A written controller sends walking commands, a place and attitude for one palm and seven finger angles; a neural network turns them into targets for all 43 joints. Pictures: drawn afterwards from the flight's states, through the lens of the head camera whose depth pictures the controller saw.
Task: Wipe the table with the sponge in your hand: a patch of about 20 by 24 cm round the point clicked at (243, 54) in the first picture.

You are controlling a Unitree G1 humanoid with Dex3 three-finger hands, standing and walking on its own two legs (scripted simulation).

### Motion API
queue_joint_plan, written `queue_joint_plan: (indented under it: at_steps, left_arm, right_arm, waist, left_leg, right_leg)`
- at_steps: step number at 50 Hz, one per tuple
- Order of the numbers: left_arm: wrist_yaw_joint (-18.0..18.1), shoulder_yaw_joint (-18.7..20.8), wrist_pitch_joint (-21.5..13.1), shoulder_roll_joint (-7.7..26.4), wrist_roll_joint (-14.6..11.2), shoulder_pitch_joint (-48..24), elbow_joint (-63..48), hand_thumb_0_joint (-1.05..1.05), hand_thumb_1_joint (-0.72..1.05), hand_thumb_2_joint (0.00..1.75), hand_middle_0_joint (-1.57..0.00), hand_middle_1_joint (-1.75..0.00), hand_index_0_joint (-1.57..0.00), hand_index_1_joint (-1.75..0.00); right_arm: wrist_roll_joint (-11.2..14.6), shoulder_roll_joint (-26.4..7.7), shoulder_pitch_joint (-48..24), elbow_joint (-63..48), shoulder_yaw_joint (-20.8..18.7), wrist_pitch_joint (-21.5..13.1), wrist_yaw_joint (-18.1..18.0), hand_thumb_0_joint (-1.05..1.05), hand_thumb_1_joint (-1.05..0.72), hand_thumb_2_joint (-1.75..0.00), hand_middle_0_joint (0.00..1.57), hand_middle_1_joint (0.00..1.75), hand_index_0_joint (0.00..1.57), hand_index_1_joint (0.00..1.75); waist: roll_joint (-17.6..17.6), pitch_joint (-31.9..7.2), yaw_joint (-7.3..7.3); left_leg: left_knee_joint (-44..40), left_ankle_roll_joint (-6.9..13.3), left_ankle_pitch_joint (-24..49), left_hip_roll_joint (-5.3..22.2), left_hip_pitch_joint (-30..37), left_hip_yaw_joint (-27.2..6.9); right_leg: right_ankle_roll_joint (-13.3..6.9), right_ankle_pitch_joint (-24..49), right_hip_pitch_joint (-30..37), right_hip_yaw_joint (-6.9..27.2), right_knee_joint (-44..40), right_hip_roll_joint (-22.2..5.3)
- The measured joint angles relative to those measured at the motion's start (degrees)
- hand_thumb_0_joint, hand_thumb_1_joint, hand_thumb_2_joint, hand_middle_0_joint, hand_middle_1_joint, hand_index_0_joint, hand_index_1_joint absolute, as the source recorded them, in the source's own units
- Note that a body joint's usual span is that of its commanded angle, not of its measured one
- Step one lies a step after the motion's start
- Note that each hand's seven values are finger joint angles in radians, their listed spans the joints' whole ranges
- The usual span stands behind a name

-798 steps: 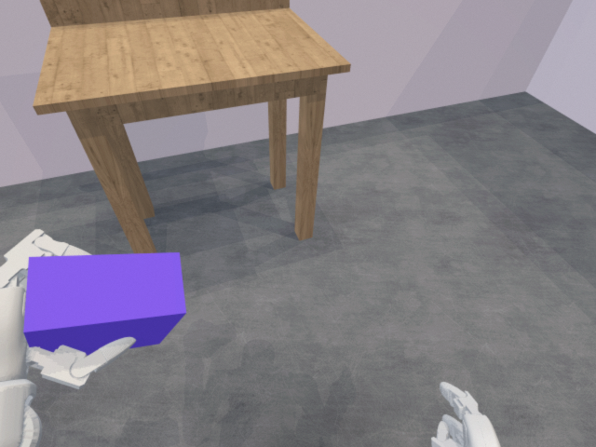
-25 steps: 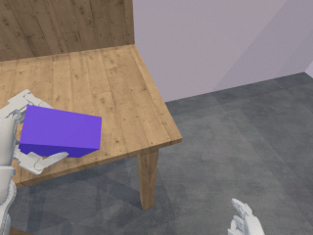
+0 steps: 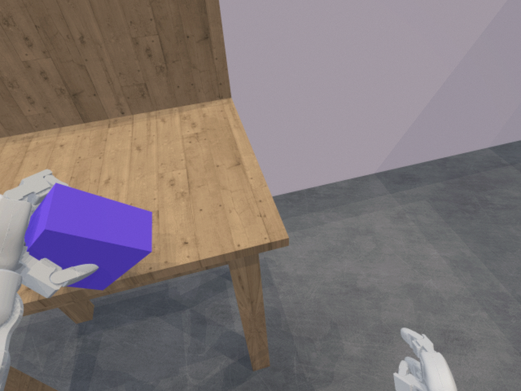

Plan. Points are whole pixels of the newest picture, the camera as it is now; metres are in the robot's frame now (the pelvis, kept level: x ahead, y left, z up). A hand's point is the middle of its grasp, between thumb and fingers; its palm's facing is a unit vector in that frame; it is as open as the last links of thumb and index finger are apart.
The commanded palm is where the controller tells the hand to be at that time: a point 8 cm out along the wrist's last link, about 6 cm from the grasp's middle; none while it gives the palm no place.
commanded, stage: turn the palm down, sponge in hand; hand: left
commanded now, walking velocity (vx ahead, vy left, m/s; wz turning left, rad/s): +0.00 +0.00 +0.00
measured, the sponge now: (98, 246) +0.25 +0.26 +0.14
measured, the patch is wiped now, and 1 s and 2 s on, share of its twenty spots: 0.00 0.00 0.00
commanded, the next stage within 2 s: move the sponge above the wiping area in 1.64 s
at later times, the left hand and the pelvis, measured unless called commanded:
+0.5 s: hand (60, 221) +0.24 +0.29 +0.19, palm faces +0.28 -0.39 -0.88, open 10.4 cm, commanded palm +0.20 +0.31 +0.25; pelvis +0.01 +0.02 +0.00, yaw -2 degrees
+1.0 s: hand (32, 208) +0.24 +0.31 +0.22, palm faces +0.26 -0.16 -0.95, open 10.4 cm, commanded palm +0.18 +0.31 +0.29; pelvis -0.02 +0.03 +0.01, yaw -2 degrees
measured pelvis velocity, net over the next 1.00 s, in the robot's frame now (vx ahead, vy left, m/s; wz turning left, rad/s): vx -0.02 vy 0.03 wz -0.04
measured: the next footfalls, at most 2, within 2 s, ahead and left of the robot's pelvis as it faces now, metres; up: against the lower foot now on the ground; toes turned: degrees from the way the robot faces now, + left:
none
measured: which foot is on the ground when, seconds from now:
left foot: down 0.00-1.00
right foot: down 0.00-1.00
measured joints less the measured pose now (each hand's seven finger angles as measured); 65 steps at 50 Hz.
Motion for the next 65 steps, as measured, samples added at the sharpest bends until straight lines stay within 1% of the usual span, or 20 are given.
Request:
queue_joint_plan:
  at_steps: [2,5,8,10,12,14,19,27,30,35,39,44,49,55,65]
  left_arm:
    - [-1.82,-0.59,0.46,0.68,0.76,0.47,-0.33,-0.01,-0.52,1.02,-0.69,-1.32,-0.71,-1.32]
    - [-3.63,-0.93,-0.31,2.13,1.18,2.15,-2.61,-0.01,-0.52,1.02,-0.69,-1.32,-0.71,-1.32]
    - [-3.66,-0.21,-1.32,3.42,1.28,3.98,-5.34,-0.01,-0.52,1.02,-0.69,-1.32,-0.71,-1.32]
    - [-2.91,0.27,-0.94,4.05,1.97,4.46,-6.63,-0.01,-0.52,1.02,-0.69,-1.32,-0.71,-1.32]
    - [-2.02,0.58,0.35,4.32,2.9,4.51,-7.46,-0.01,-0.52,1.02,-0.69,-1.32,-0.71,-1.32]
    - [-1.35,0.49,2.39,4.44,4.18,4.22,-7.94,-0.01,-0.52,1.02,-0.69,-1.32,-0.71,-1.32]
    - [-1.52,-1.8,7.48,4.2,7.86,2.65,-8.34,-0.01,-0.52,1.02,-0.69,-1.32,-0.71,-1.32]
    - [-2.12,-6.04,11.13,5.05,13.16,0.31,-10.53,-0.01,-0.52,1.02,-0.69,-1.32,-0.71,-1.31]
    - [-2.18,-7.04,13.25,5.4,15.09,-1.66,-9.96,-0.01,-0.52,1.02,-0.69,-1.32,-0.71,-1.31]
    - [-4.02,-9.47,17.77,5.26,19.33,-5.97,-7.8,-0.01,-0.52,1.02,-0.69,-1.31,-0.71,-1.31]
    - [-6.33,-11.48,19.55,5.2,22.35,-7.95,-7.58,-0.01,-0.52,1.02,-0.69,-1.31,-0.71,-1.31]
    - [-8.29,-13.81,20.22,5.81,25.46,-10.23,-6.86,-0.01,-0.52,1.02,-0.7,-1.31,-0.71,-1.31]
    - [-9.04,-15.1,21.31,6.16,28.19,-12.55,-5.89,-0.01,-0.52,1.02,-0.7,-1.31,-0.71,-1.31]
    - [-9.36,-15.56,22.16,5.9,30.24,-13.86,-5.69,-0.01,-0.52,1.02,-0.7,-1.31,-0.71,-1.31]
    - [-8.06,-16.84,21.28,4.74,32.78,-13.51,-4.04,-0.01,-0.52,1.02,-0.7,-1.31,-0.72,-1.31]
  right_arm:
    - [0.11,0.01,-0.34,-0.25,-0.13,-0.04,-0.38,0.01,-0.9,-0.9,0.2,0.3,0.21,0.3]
    - [0.22,0.26,-0.47,-0.95,-0.4,-0.01,-0.55,0.01,-0.9,-0.9,0.2,0.3,0.21,0.3]
    - [0.35,0.53,-0.1,-1.5,-0.73,0.25,-0.47,0.01,-0.9,-0.9,0.2,0.3,0.21,0.3]
    - [0.59,0.46,0.3,-1.73,-0.97,0.59,-0.31,0.01,-0.9,-0.9,0.2,0.3,0.21,0.3]
    - [0.84,0.2,0.63,-1.84,-1.13,1.0,-0.19,0.01,-0.9,-0.9,0.2,0.3,0.21,0.3]
    - [1.11,-0.21,0.75,-1.82,-1.1,1.42,-0.23,0.01,-0.9,-0.9,0.2,0.3,0.21,0.3]
    - [1.5,-0.86,0.09,-1.62,-0.61,2.02,-0.84,0.01,-0.9,-0.9,0.2,0.3,0.21,0.3]
    - [1.39,0.05,-2.7,-1.64,0.68,2.97,-0.99,0.01,-0.9,-0.9,0.2,0.3,0.21,0.3]
    - [1.61,0.2,-4.03,-1.41,1.29,3.64,-0.78,0.01,-0.9,-0.9,0.2,0.3,0.21,0.3]
    - [1.8,-0.08,-6.21,-1.02,2.13,4.69,-0.52,0.01,-0.9,-0.9,0.2,0.3,0.21,0.3]
    - [1.8,-0.19,-7.63,-1.1,2.64,5.39,-0.42,0.01,-0.9,-0.9,0.2,0.3,0.21,0.3]
    - [1.75,-0.06,-8.94,-1.18,3.2,6.14,-0.25,0.01,-0.9,-0.9,0.2,0.3,0.21,0.3]
    - [1.79,0.02,-9.75,-0.94,3.61,6.95,0.18,0.01,-0.9,-0.9,0.2,0.3,0.21,0.3]
    - [1.95,0.05,-10.02,-0.8,3.85,7.65,0.54,0.01,-0.9,-0.9,0.2,0.3,0.21,0.3]
    - [1.97,-0.13,-9.43,-0.79,3.73,7.83,0.55,0.01,-0.9,-0.9,0.2,0.3,0.21,0.3]
  waist:
    - [0.16,0.03,-0.19]
    - [-0.05,0.05,-0.41]
    - [-0.49,-0.3,-0.5]
    - [-0.55,-0.46,-0.43]
    - [-0.42,-0.57,-0.3]
    - [-0.13,-0.57,-0.08]
    - [0.69,-0.11,0.3]
    - [0.93,0.34,0.47]
    - [1.2,0.4,0.62]
    - [1.91,0.67,1.14]
    - [2.31,0.68,1.49]
    - [2.45,0.83,2.01]
    - [2.69,0.85,2.44]
    - [3.12,0.65,2.59]
    - [3.25,0.82,2.38]
  left_leg:
    - [-0.16,-0.02,-0.12,0.06,0.23,0.24]
    - [-0.3,-0.23,-0.39,0.18,0.52,0.76]
    - [-0.39,-0.35,-0.69,0.19,0.63,1.21]
    - [-0.37,-0.35,-0.88,0.13,0.7,1.38]
    - [-0.39,-0.23,-0.97,-0.01,0.73,1.52]
    - [-0.42,-0.04,-1.0,-0.19,0.77,1.7]
    - [-0.94,0.64,-0.62,-0.75,1.12,2.16]
    - [-2.78,1.43,0.64,-1.33,2.47,2.98]
    - [-3.55,1.65,1.2,-1.52,3.1,3.14]
    - [-5.16,2.07,2.51,-2.02,4.03,3.25]
    - [-6.3,2.35,3.49,-2.38,4.46,3.3]
    - [-7.13,2.42,4.36,-2.53,4.7,3.36]
    - [-7.51,2.32,4.89,-2.5,4.8,3.39]
    - [-7.67,2.11,5.24,-2.35,4.87,3.4]
    - [-7.13,1.45,5.15,-1.67,4.91,3.59]
  right_leg:
    - [-0.06,-0.19,-0.01,0.24,0.17,0.05]
    - [-0.12,-0.56,-0.16,0.76,0.55,0.13]
    - [-0.07,-0.92,-0.37,1.21,0.86,0.11]
    - [0.0,-1.09,-0.36,1.39,0.94,0.05]
    - [0.13,-1.17,-0.36,1.52,0.96,-0.1]
    - [0.31,-1.18,-0.38,1.7,0.98,-0.28]
    - [0.91,-0.79,-0.18,2.15,0.64,-0.84]
    - [1.67,0.64,0.91,2.97,-1.05,-1.42]
    - [1.91,1.28,1.54,3.14,-1.88,-1.6]
    - [2.27,2.4,2.34,3.25,-3.15,-2.08]
    - [2.49,3.11,2.58,3.3,-3.83,-2.42]
    - [2.51,3.7,2.58,3.36,-4.14,-2.57]
    - [2.35,4.03,2.46,3.39,-4.11,-2.53]
    - [2.12,4.15,2.28,3.42,-3.8,-2.38]
    - [1.43,3.96,1.97,3.61,-2.84,-1.7]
